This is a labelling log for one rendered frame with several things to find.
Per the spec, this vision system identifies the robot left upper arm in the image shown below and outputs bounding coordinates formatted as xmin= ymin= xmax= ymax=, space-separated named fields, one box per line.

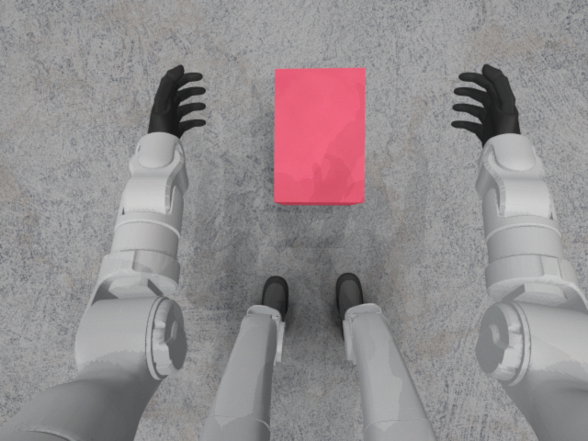
xmin=0 ymin=296 xmax=187 ymax=441

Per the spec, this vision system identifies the left robot forearm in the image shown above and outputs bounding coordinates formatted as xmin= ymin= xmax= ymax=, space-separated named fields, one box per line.
xmin=74 ymin=132 xmax=188 ymax=370

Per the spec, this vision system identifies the right robot thigh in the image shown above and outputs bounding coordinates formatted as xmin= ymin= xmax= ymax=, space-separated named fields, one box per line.
xmin=343 ymin=311 xmax=438 ymax=441

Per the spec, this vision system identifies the robot thigh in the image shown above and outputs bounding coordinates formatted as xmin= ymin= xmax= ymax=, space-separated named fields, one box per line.
xmin=199 ymin=313 xmax=285 ymax=441
xmin=343 ymin=311 xmax=438 ymax=441

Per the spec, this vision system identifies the robot right upper arm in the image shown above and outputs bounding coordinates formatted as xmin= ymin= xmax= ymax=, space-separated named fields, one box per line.
xmin=475 ymin=300 xmax=588 ymax=441

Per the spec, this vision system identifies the left robot thigh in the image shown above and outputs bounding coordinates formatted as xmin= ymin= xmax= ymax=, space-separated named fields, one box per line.
xmin=199 ymin=313 xmax=285 ymax=441

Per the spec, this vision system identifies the robot left hand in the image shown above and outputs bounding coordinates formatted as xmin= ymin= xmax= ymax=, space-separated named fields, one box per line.
xmin=148 ymin=64 xmax=206 ymax=139

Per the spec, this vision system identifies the carton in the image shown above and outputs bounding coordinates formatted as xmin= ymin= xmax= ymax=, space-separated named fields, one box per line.
xmin=274 ymin=68 xmax=366 ymax=206

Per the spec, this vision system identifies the robot right hand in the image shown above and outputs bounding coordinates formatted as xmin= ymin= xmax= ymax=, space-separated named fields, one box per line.
xmin=451 ymin=64 xmax=521 ymax=149

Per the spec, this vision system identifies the right robot forearm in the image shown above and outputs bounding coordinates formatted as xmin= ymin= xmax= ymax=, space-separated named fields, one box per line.
xmin=475 ymin=133 xmax=588 ymax=315

